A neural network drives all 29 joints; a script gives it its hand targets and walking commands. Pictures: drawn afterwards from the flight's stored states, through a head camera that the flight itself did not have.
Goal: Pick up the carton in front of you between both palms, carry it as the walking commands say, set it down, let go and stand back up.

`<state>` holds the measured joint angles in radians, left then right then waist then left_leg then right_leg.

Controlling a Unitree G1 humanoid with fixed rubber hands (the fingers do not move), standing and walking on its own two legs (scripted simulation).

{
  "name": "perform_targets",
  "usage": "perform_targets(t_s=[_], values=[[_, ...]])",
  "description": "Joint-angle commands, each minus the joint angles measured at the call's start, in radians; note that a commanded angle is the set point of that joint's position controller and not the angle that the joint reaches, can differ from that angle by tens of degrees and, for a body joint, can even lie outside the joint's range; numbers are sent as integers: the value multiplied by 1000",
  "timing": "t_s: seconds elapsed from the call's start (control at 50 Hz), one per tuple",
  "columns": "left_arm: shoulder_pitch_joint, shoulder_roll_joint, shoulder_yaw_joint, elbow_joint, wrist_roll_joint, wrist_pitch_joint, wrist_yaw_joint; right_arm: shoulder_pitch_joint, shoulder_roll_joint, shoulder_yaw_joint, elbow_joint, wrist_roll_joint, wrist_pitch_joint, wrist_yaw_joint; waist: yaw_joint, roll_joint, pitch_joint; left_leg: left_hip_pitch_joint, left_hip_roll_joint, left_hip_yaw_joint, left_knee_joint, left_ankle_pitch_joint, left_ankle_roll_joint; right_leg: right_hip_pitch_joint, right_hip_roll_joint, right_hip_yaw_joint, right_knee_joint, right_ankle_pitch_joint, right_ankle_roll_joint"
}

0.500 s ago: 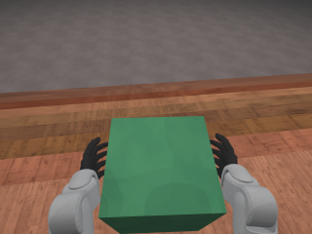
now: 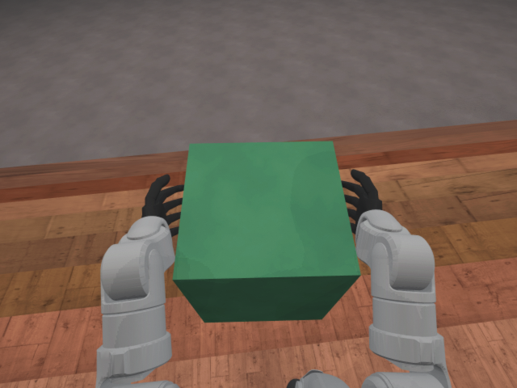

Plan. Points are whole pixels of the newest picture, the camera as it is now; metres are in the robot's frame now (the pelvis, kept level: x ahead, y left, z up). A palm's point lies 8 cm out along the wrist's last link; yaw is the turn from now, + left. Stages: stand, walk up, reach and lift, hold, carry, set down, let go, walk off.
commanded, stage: carry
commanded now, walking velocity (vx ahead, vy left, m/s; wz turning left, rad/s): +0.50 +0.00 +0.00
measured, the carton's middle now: (262, 240) +0.32 +0.00 +0.05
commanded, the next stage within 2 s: none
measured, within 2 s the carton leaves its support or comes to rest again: neither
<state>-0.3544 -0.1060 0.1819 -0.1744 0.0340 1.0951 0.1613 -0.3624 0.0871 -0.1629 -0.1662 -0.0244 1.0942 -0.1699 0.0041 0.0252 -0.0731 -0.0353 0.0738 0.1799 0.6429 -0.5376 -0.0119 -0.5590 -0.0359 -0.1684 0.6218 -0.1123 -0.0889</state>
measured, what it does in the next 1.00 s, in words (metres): goes down: left foot, then right foot 0.12 m lower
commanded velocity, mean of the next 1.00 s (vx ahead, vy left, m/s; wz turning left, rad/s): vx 0.50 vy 0.00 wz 0.00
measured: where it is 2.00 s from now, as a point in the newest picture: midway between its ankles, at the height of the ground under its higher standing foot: (265, 214)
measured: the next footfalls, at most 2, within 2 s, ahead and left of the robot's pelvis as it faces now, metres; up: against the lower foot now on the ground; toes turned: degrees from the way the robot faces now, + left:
left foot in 0.44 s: +0.35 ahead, +0.06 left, +0.00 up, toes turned +2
right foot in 0.78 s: +0.60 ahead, -0.07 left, -0.12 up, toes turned +0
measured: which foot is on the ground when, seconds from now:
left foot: down 0.00-0.00, up 0.02-0.42, down 0.44-0.76, up 0.78-1.00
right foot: down 0.00-0.46, up 0.48-0.76, down 0.78-1.00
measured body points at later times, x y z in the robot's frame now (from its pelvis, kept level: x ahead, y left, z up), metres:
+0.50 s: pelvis +0.30 +0.00 +0.00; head +0.33 +0.00 +0.45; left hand +0.65 +0.12 +0.10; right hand +0.62 -0.19 +0.10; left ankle +0.31 +0.06 -0.71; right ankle +0.17 -0.09 -0.63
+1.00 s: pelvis +0.63 -0.04 -0.15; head +0.65 -0.02 +0.29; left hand +0.95 +0.16 -0.09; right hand +0.98 -0.15 -0.09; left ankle +0.72 +0.09 -0.82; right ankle +0.56 -0.07 -0.83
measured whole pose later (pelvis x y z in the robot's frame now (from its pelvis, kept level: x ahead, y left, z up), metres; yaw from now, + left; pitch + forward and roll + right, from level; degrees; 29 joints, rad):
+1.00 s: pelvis +0.63 -0.04 -0.15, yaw +0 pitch +2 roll -1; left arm -0.47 -0.08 0.20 0.08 -0.04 1.02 0.20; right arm -0.41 0.16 -0.32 -0.02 -0.08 1.01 -0.16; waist 0.15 0.00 0.01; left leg -0.72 0.02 -0.04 1.06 -0.07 0.05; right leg -0.37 0.14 -0.09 0.94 -0.61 -0.15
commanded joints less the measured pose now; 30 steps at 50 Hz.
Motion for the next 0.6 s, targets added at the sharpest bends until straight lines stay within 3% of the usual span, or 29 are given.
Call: perform_targets(t_s=[0.0, 0.02, 0.06, 0.08, 0.12, 0.18, 0.22, 0.3, 0.32, 0.34, 0.36, 0.38, 0.4, 0.42, 0.44, 0.46, 0.48, 0.5, 0.52, 0.54, 0.56, 0.58], values=[[-524, -538, -467, 26, -146, -34, 12, -548, 625, 506, 1, 153, -25, -17, 75, -441, -407, -557, -169, -90, 690, 34, 20, 782, -333, 769, -300, -153, -157], [-555, -588, -486, 30, -172, -41, 5, -614, 657, 503, 13, 159, -35, -21, 62, -353, -408, -627, -114, -208, 803, 26, 52, 791, -334, 726, -285, -40, -166], [-686, -700, -537, 3, -227, -69, -17, -672, 741, 489, 43, 157, -55, -14, 54, -123, -384, -664, -57, -224, 794, 89, 78, 701, -285, 532, -188, 203, -142], [-751, -751, -559, -6, -249, -83, -31, -693, 781, 487, 62, 151, -65, -7, 47, -96, -382, -666, -38, -226, 736, 125, 80, 666, -267, 464, -179, 243, -127], [-799, -813, -593, -7, -277, -106, -52, -703, 829, 501, 77, 141, -86, 6, 37, -115, -406, -634, -29, -215, 643, 158, 70, 648, -248, 395, -177, 257, -111], [-763, -831, -610, -2, -274, -121, -66, -666, 846, 526, 76, 126, -108, 15, 44, -125, -408, -644, -30, -179, 444, 174, 56, 659, -232, 318, -162, 393, -127], [-716, -817, -609, -3, -261, -121, -68, -642, 839, 539, 53, 123, -115, 17, 54, -126, -397, -650, -55, -138, 301, 218, 50, 677, -205, 274, -162, 489, -134], [-646, -793, -628, -54, -258, -114, -70, -616, 818, 580, -40, 153, -110, 30, 59, -171, -372, -541, -105, -64, 102, 348, 57, 661, -146, 154, -109, 611, -97], [-634, -777, -624, -64, -248, -109, -67, -607, 808, 589, -58, 155, -105, 35, 53, -197, -399, -536, -89, -57, 215, 459, 73, 687, -177, 145, -27, 681, -95], [-596, -761, -625, -68, -238, -100, -63, -578, 786, 591, -68, 164, -97, 37, 49, -186, -413, -556, -80, -79, 216, 432, 89, 704, -188, 154, 30, 695, -100], [-580, -743, -622, -74, -228, -91, -58, -570, 771, 593, -78, 169, -90, 39, 30, -173, -408, -528, -93, -66, 183, 394, 109, 685, -187, 153, 86, 741, -93], [-569, -728, -620, -78, -216, -82, -52, -551, 753, 587, -78, 171, -81, 40, -15, -150, -404, -404, -123, -32, 114, 361, 128, 597, -170, 115, 177, 818, -72], [-564, -715, -619, -80, -205, -72, -45, -518, 738, 581, -69, 169, -71, 42, -105, -92, -403, -180, -145, 1, -15, 415, 143, 431, -140, 58, 354, 813, -41], [-563, -702, -608, -82, -190, -63, -38, -492, 718, 573, -58, 166, -60, 45, -177, 31, -394, 63, -55, -164, -51, 620, 158, 154, -75, 84, 569, 481, -16], [-531, -690, -588, -83, -166, -46, -36, -501, 696, 568, -36, 170, -54, 43, -127, 341, -376, 204, 151, -580, -168, 997, 263, -127, 127, 59, 782, -314, 47], [-523, -659, -564, -83, -141, -38, -30, -538, 714, 575, -35, 190, -47, 45, -131, 294, -388, 359, 233, -751, -125, 970, 351, -358, 129, 172, 864, -472, 41], [-530, -651, -531, -86, -117, -35, -22, -560, 754, 609, -43, 225, -42, 55, -142, 147, -329, 357, 198, -764, -125, 721, 317, -459, 68, 233, 815, -530, 55], [-533, -654, -507, -80, -99, -36, -16, -618, 794, 642, -70, 262, -44, 67, -136, 35, -280, 296, 185, -716, -102, 617, 285, -487, 32, 225, 752, -527, 64], [-525, -654, -484, -63, -88, -41, -13, -664, 820, 675, -89, 298, -47, 79, -127, -66, -257, 194, 149, -650, -94, 569, 261, -432, 26, 185, 573, -472, 67], [-525, -653, -466, -36, -68, -49, -9, -718, 836, 693, -97, 327, -52, 89, -108, -80, -255, 86, 121, -575, -129, 534, 240, -299, 45, 134, 406, -352, 69], [-521, -651, -462, -30, -52, -58, -4, -751, 846, 704, -95, 349, -61, 94, -83, -10, -272, -12, 124, -510, -104, 515, 224, -173, 54, 92, 461, -182, 59], [-516, -653, -468, -18, -51, -64, -1, -747, 850, 704, -78, 362, -69, 97, -66, 24, -275, -83, 114, -468, -93, 520, 217, -102, 67, 63, 442, -117, 47]])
